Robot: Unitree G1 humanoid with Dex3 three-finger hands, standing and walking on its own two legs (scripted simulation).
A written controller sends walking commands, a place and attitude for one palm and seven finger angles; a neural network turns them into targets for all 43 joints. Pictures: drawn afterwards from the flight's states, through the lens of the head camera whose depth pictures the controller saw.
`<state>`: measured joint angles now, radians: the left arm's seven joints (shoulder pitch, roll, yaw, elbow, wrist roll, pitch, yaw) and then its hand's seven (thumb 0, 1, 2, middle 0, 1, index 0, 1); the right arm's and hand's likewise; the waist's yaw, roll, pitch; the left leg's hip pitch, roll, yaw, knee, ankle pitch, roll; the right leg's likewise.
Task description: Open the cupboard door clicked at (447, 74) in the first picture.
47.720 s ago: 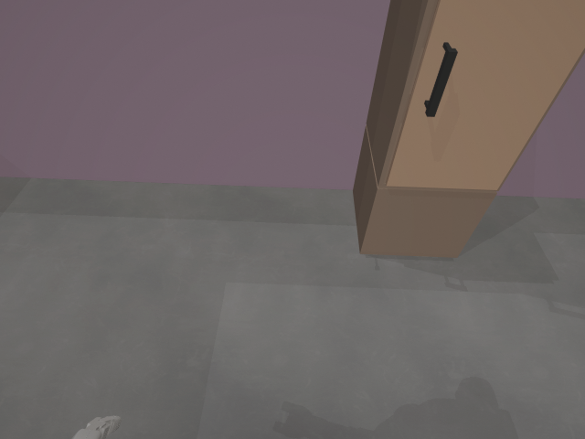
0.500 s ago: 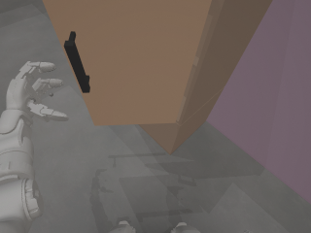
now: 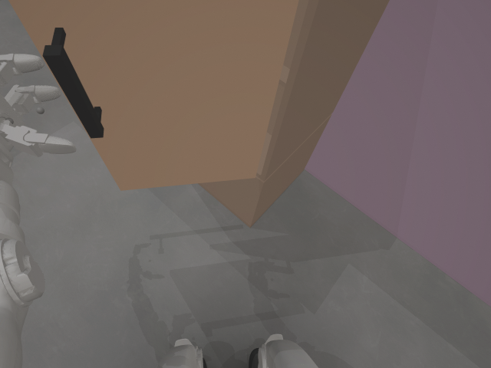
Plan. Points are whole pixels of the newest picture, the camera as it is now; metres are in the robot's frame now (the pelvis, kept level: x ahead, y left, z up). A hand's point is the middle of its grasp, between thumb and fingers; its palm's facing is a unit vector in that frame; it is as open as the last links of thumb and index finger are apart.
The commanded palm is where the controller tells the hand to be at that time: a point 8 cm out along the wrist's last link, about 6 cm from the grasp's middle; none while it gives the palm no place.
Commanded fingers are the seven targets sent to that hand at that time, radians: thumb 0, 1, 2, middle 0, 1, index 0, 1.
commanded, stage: move the hooked fingers beside the handle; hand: left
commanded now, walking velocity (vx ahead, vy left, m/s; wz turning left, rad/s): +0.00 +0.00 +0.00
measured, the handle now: (80, 88) +0.54 +0.24 +0.09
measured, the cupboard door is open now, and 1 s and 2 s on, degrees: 50 50 50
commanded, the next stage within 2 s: slide the fingers in behind the handle in 0.72 s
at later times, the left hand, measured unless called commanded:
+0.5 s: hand (40, 118) +0.48 +0.28 +0.09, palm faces +0.06 -1.00 +0.01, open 14.0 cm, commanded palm +0.45 +0.33 +0.09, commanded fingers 0.00 -0.50 0.30 -0.30 -1.20 -0.30 -1.20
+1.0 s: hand (53, 116) +0.48 +0.26 +0.09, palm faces +0.06 -1.00 +0.03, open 14.0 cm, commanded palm +0.45 +0.31 +0.09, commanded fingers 0.00 -0.50 0.30 -0.30 -1.20 -0.30 -1.20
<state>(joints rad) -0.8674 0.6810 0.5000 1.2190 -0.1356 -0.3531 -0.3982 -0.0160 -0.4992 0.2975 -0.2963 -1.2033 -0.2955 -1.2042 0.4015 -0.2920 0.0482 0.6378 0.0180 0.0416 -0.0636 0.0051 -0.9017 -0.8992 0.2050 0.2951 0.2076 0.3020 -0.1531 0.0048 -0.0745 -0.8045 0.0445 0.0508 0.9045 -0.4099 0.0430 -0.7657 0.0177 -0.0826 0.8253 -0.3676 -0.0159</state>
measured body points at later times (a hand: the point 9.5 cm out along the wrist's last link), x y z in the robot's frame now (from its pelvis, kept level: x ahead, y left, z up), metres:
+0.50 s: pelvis +0.01 +0.00 +0.00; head +0.12 +0.03 +0.44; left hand +0.47 +0.33 +0.09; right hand +0.04 -0.27 -0.10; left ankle +0.01 +0.09 -0.69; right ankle +0.01 -0.11 -0.69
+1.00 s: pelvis +0.01 +0.01 +0.00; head +0.12 +0.03 +0.44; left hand +0.47 +0.32 +0.09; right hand +0.02 -0.26 -0.10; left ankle +0.01 +0.09 -0.69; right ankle +0.01 -0.11 -0.69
